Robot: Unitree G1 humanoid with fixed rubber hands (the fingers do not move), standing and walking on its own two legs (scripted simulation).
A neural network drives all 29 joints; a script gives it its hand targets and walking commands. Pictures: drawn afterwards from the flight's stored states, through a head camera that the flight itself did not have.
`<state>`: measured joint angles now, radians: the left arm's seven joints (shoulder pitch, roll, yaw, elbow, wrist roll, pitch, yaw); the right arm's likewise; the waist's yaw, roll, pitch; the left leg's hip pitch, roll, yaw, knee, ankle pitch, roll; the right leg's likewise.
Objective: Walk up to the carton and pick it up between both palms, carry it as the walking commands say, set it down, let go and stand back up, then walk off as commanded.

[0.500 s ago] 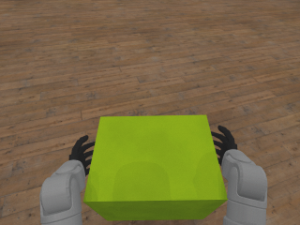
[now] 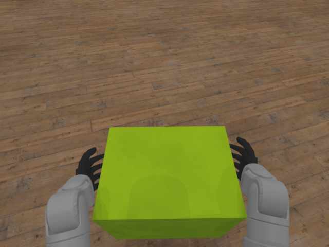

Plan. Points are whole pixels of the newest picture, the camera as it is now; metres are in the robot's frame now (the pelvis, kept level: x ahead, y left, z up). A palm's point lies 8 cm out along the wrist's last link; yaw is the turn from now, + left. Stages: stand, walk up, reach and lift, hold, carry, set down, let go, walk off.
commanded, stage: carry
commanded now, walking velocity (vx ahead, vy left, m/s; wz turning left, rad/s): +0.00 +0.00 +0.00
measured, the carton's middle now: (167, 185) +0.26 -0.01 +0.00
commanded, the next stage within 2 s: none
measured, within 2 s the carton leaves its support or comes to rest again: neither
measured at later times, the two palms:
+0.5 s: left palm (87, 181) +0.25 +0.17 +0.06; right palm (246, 168) +0.26 -0.19 +0.08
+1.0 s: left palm (88, 181) +0.25 +0.17 +0.05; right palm (244, 169) +0.26 -0.19 +0.07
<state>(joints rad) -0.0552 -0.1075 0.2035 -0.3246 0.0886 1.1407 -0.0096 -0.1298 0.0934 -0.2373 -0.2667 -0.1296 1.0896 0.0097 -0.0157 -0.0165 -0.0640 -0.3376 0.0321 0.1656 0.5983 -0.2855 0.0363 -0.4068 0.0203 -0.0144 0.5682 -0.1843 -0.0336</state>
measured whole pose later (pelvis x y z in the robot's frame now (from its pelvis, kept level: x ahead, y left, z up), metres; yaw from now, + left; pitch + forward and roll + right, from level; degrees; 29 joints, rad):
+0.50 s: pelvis +0.00 +0.00 +0.00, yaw +0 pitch +1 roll +0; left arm -0.06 -0.11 0.20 -0.30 0.09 1.09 -0.01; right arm -0.13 0.09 -0.24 -0.24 -0.13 1.04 0.01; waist -0.02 -0.03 -0.05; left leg -0.34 0.03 0.17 0.60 -0.29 0.04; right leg -0.41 0.02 -0.01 0.57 -0.18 -0.03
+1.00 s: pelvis +0.00 +0.00 +0.00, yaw +0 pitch +1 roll +0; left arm -0.06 -0.11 0.20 -0.26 0.09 1.04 -0.02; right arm -0.13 0.09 -0.24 -0.20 -0.13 0.99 0.01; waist -0.02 -0.02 -0.03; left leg -0.34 0.03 0.17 0.60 -0.29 0.04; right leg -0.41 0.02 -0.02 0.57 -0.19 -0.03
